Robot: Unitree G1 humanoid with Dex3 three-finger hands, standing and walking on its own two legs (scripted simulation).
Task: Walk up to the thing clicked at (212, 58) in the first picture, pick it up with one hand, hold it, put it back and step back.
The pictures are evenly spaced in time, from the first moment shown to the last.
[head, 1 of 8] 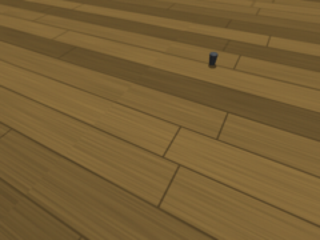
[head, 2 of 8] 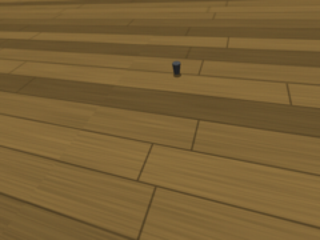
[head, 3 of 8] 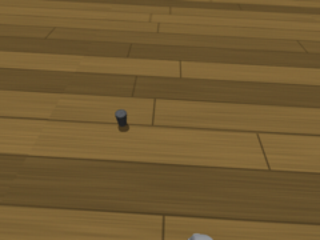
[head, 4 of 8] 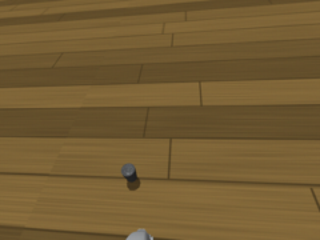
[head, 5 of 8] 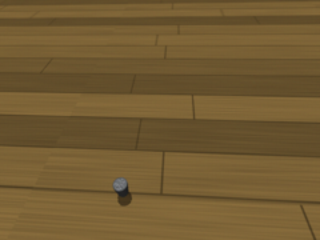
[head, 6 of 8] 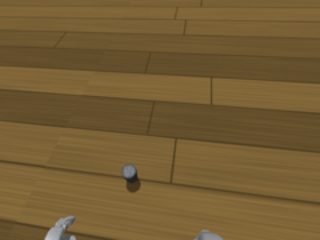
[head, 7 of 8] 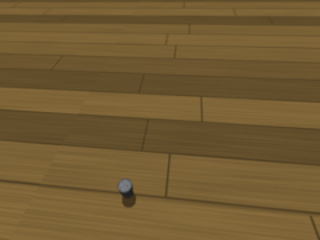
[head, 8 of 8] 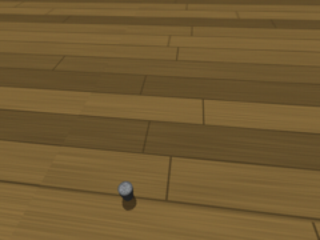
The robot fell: no
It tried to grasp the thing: no
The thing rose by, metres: 0.00
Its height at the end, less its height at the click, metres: +0.00
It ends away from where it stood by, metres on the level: 0.00
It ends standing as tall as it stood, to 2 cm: yes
